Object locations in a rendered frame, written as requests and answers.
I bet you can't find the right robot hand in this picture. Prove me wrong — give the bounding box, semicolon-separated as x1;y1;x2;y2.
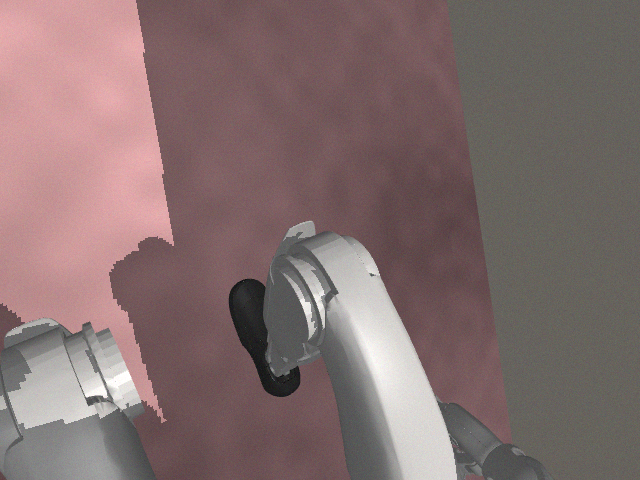
434;394;503;480

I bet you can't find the right robot foot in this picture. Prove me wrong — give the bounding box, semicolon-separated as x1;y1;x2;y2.
229;279;300;397

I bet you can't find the right robot arm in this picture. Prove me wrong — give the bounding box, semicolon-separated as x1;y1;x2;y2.
482;444;554;480

